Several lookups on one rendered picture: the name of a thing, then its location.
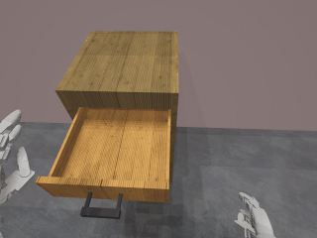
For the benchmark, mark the left robot hand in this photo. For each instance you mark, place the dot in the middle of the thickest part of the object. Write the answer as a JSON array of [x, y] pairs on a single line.
[[19, 179]]

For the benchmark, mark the drawer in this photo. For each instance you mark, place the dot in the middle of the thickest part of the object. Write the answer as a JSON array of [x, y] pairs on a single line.
[[108, 151]]

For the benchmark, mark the right robot hand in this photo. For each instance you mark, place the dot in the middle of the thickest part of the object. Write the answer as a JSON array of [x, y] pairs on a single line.
[[251, 225]]

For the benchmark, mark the handle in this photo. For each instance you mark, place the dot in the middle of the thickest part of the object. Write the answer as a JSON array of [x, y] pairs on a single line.
[[101, 212]]

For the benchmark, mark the cabinet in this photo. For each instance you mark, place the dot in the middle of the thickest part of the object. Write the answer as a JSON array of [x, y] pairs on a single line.
[[125, 69]]

